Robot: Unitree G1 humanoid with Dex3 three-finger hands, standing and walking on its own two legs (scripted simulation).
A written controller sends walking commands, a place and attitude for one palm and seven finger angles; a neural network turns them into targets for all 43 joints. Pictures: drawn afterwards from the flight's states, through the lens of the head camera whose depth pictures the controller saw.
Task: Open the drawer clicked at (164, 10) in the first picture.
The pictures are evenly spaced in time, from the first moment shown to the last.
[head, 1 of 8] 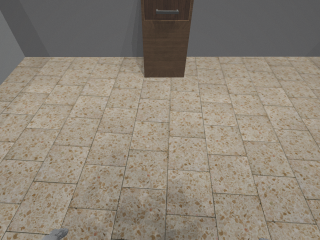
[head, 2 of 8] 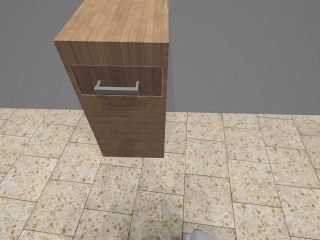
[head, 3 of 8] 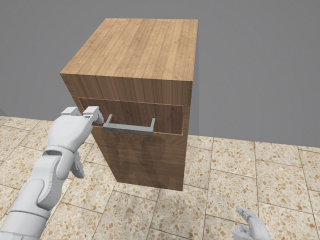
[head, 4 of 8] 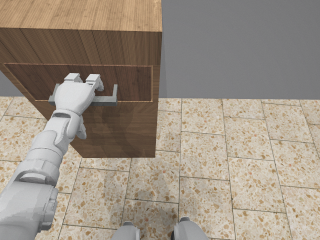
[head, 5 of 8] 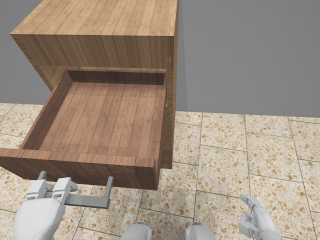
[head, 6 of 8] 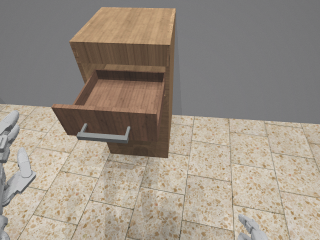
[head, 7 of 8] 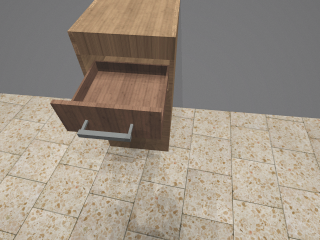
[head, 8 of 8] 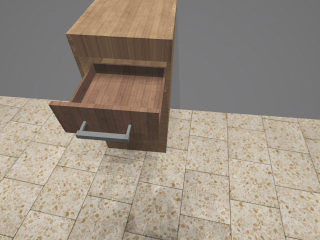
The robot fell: no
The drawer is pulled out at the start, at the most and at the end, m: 0.00 0.30 0.30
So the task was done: yes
